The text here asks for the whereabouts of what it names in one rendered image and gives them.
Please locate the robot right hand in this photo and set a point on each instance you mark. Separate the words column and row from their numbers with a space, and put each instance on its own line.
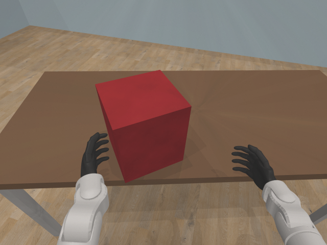
column 259, row 169

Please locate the robot left forearm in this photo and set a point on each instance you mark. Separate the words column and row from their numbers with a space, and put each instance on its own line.
column 82, row 224

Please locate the robot left hand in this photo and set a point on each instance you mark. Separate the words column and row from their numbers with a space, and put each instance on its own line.
column 89, row 160

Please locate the robot right forearm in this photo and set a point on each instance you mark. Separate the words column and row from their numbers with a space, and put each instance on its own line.
column 292, row 222

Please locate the table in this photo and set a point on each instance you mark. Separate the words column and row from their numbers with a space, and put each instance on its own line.
column 281, row 112

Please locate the carton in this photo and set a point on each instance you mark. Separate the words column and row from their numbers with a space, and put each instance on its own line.
column 147, row 121

